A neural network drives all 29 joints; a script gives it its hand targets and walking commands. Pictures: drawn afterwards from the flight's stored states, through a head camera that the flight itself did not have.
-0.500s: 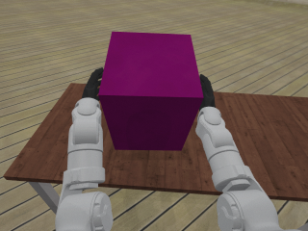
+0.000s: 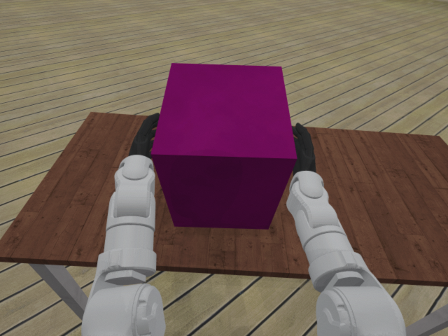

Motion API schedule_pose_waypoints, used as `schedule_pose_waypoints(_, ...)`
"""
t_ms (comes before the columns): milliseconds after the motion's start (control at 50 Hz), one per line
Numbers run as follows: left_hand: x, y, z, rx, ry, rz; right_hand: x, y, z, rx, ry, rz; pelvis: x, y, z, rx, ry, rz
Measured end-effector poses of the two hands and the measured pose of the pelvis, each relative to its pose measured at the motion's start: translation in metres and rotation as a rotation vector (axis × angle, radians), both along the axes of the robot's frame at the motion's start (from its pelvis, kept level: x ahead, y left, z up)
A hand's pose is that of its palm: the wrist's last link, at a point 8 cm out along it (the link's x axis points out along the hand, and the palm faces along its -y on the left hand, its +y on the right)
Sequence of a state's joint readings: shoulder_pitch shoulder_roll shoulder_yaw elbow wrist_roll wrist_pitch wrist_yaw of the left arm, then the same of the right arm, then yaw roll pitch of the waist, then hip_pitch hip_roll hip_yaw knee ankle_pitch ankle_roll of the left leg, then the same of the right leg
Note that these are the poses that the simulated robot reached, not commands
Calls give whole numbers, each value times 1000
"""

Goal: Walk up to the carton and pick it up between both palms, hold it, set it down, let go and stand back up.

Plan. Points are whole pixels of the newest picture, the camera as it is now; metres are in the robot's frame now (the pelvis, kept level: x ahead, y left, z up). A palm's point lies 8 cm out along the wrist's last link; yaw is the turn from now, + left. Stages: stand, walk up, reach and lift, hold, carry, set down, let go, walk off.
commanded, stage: set down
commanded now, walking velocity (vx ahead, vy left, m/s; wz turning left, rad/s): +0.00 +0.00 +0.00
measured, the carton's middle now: (223, 152) +0.43 -0.01 +0.13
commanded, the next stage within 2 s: none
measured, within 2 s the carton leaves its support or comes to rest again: neither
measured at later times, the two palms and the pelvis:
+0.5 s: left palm (151, 159) +0.42 +0.13 +0.12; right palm (303, 171) +0.38 -0.16 +0.12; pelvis +0.01 +0.00 +0.00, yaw +0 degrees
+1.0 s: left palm (156, 160) +0.44 +0.12 +0.10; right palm (302, 176) +0.39 -0.16 +0.10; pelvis +0.02 +0.00 +0.00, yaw -1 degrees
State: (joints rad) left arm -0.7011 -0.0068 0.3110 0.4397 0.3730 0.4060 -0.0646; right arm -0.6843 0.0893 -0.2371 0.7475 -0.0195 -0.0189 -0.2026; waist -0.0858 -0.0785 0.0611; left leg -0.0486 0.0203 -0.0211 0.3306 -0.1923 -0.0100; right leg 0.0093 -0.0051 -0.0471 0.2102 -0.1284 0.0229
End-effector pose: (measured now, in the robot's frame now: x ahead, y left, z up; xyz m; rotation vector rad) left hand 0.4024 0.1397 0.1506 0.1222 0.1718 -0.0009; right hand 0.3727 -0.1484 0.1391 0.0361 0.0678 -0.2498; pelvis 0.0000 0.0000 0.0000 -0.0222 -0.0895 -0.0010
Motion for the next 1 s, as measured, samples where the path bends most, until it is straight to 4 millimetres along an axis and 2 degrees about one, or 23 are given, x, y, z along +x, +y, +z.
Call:
schedule_pose_waypoints(320, 13, -10, -21, 12, 37, -31, 6, -10, -16, 7, 35, -26, 7, -2, 1, 2, 16, 0)
schedule_pose_waypoints(1000, 39, -18, -47, 21, 99, -101, 13, -15, -38, 19, 90, -89, 19, -1, 1, 6, 46, -10)
